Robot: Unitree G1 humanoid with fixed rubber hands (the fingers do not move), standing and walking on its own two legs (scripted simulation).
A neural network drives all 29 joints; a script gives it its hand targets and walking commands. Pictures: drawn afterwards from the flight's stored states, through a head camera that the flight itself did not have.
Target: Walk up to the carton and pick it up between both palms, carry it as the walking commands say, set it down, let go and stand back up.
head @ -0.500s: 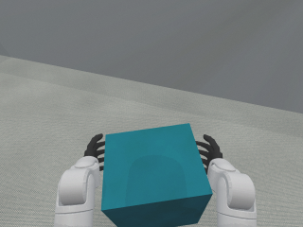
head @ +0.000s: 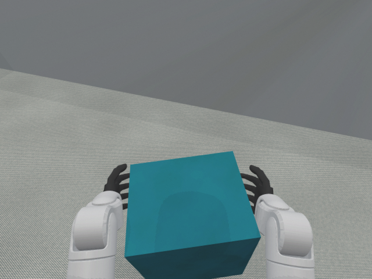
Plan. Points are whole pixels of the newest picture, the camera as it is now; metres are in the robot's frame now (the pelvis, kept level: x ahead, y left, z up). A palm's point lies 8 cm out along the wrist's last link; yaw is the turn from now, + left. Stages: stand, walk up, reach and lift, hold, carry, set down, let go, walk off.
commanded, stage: hold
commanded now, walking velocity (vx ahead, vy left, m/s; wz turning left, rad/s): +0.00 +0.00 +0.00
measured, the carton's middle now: (190, 223) +0.25 +0.00 +0.02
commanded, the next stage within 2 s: set down in 0.26 s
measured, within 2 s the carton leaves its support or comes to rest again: neither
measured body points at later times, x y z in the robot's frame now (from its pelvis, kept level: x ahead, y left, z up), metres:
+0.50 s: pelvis -0.02 +0.02 +0.00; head -0.05 +0.01 +0.45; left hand +0.29 +0.16 +0.01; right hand +0.27 -0.14 +0.02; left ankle -0.03 +0.13 -0.73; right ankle +0.05 -0.08 -0.73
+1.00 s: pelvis -0.02 +0.03 -0.02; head +0.05 +0.01 +0.42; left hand +0.30 +0.16 -0.07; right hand +0.28 -0.14 -0.08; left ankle -0.03 +0.13 -0.73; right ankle +0.05 -0.08 -0.73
